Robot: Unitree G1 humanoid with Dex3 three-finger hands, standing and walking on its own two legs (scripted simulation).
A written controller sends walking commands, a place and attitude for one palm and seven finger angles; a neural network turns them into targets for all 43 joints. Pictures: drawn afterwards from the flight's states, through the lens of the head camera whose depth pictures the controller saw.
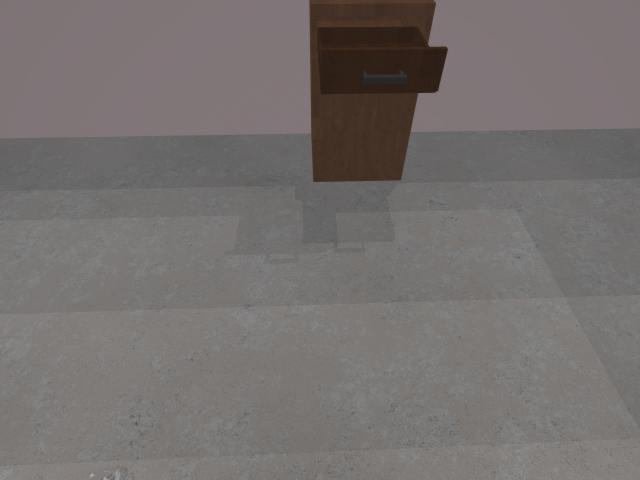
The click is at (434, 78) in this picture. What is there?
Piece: drawer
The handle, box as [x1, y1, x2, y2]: [363, 70, 406, 83]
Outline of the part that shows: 363,70 364,83 405,83 406,76 401,70 399,70 398,74 367,75 365,70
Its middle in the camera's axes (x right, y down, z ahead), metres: +0.20 -0.52 +1.25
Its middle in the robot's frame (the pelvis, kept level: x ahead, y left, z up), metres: +1.29 -0.14 -0.07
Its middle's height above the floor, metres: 0.69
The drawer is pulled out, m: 0.30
